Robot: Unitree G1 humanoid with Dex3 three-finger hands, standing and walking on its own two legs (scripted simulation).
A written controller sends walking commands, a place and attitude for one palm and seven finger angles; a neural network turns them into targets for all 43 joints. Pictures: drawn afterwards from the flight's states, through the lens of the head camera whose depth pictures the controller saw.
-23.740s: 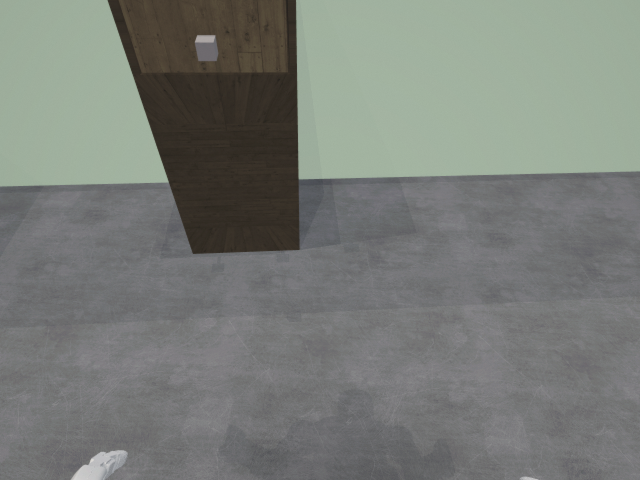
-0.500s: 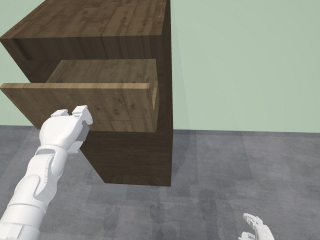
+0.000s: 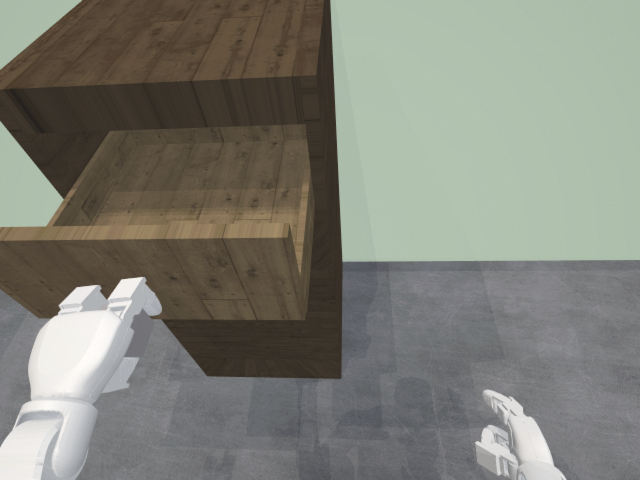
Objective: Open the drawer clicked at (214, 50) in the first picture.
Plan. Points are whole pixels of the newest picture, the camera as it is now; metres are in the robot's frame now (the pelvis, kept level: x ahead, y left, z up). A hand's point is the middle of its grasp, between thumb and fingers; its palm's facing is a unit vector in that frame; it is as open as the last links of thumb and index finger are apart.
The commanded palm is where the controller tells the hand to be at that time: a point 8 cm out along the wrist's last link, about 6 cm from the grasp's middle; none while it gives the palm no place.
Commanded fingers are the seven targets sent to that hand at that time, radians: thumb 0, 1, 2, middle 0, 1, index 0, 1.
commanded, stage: pull the drawer open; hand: left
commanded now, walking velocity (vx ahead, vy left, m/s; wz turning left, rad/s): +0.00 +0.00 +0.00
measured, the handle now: (129, 314) +0.27 +0.25 +0.09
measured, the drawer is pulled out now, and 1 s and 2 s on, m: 0.19 0.26 0.26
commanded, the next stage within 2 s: open the thumb to release the handle in 1.22 s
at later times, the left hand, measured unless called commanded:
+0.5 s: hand (109, 377) +0.21 +0.26 +0.07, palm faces +0.06 -0.04 -1.00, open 7.8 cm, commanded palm +0.18 +0.26 +0.11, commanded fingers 0.00 0.90 0.90 -0.40 -1.35 -0.40 -1.35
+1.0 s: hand (92, 423) +0.16 +0.25 +0.07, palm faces +0.03 -0.09 -1.00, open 7.8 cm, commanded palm +0.10 +0.27 +0.11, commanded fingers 0.00 0.90 0.90 -0.40 -1.35 -0.40 -1.35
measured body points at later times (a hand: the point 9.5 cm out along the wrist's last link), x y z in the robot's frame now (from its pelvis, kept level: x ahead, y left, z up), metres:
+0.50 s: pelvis -0.01 -0.01 +0.00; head +0.02 -0.05 +0.45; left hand +0.20 +0.25 +0.12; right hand +0.21 -0.20 -0.12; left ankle -0.03 +0.10 -0.72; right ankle -0.03 -0.10 -0.72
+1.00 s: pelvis -0.02 -0.01 +0.00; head +0.01 -0.04 +0.45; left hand +0.15 +0.25 +0.13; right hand +0.18 -0.25 -0.10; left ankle -0.03 +0.10 -0.72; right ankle -0.03 -0.10 -0.73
